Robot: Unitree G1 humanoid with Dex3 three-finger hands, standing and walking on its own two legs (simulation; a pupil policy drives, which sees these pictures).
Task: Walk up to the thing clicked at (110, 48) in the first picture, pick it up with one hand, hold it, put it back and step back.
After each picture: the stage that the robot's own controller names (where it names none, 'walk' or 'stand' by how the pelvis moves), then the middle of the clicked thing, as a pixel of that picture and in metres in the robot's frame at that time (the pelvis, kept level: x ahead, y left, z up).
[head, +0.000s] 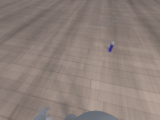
stand; (111, 47) +1.54 -0.44 -0.66
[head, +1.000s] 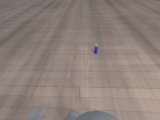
walk; (96, 49) +1.46 -0.01 -0.63
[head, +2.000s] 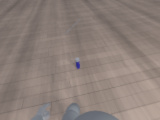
walk; (77, 63) +0.93 +0.27 -0.65
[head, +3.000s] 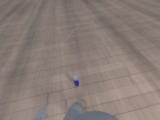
walk; (76, 81) +0.58 +0.25 -0.65
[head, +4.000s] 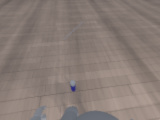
stand; (73, 86) +0.47 +0.21 -0.63
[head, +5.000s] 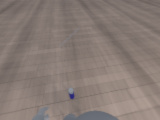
stand; (71, 93) +0.43 +0.21 -0.65
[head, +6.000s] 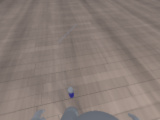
stand; (71, 92) +0.39 +0.22 -0.64
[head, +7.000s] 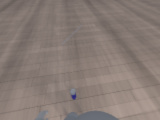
stand; (73, 94) +0.39 +0.20 -0.65
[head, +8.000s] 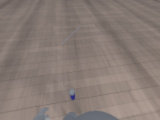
stand; (72, 94) +0.38 +0.20 -0.65
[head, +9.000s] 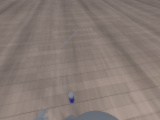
stand; (71, 97) +0.38 +0.20 -0.66
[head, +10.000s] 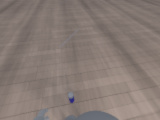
stand; (71, 97) +0.37 +0.21 -0.66
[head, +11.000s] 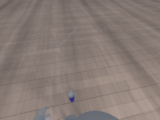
go down; (71, 96) +0.36 +0.21 -0.66
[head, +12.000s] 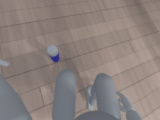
go down; (54, 55) +0.43 +0.27 -0.24
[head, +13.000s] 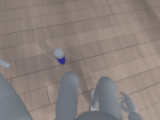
close in; (60, 57) +0.44 +0.26 -0.27
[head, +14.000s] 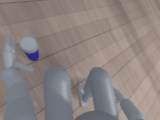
close in; (31, 51) +0.41 +0.31 -0.16
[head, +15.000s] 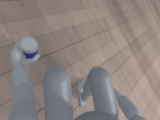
close; (30, 51) +0.41 +0.31 -0.16
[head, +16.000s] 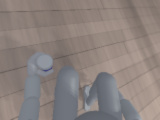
lift; (46, 65) +0.30 +0.28 -0.12
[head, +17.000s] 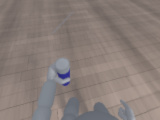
lift; (64, 74) +0.31 +0.17 +0.04
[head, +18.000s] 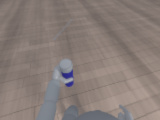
hold; (67, 74) +0.32 +0.15 +0.02
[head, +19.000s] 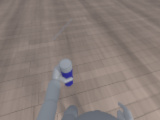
crouch; (67, 74) +0.33 +0.16 +0.01
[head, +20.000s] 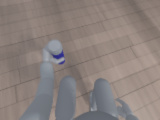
crouch; (58, 54) +0.44 +0.21 -0.06
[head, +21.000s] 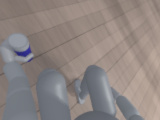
lower; (23, 50) +0.42 +0.30 -0.16
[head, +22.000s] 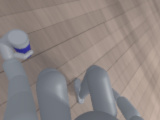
lower; (22, 47) +0.43 +0.31 -0.16
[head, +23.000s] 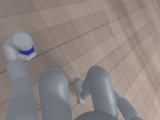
lower; (26, 49) +0.41 +0.31 -0.16
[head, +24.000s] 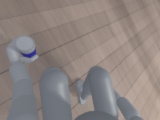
lower; (28, 51) +0.40 +0.30 -0.16
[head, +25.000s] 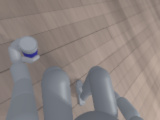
loosen; (30, 52) +0.40 +0.30 -0.16
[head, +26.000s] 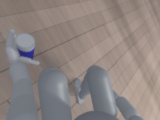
withdraw; (26, 50) +0.41 +0.30 -0.16
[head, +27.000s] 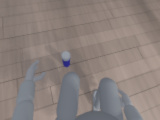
walk; (66, 60) +0.44 +0.24 -0.27
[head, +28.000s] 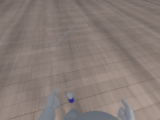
stand; (70, 97) +0.35 +0.19 -0.59
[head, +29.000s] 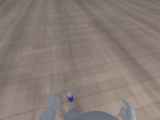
stand; (70, 96) +0.37 +0.21 -0.60
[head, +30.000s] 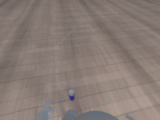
stand; (71, 95) +0.38 +0.19 -0.63
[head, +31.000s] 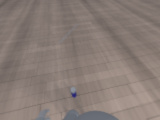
walk; (73, 92) +0.40 +0.19 -0.65
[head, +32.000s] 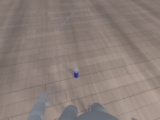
walk; (76, 73) +0.60 +0.17 -0.63
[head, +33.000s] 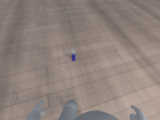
walk; (73, 55) +0.92 +0.30 -0.63
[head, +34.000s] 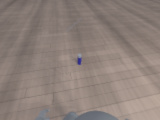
stand; (79, 59) +1.04 +0.22 -0.65
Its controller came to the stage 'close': yes
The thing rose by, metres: 0.67
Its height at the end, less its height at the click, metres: +0.00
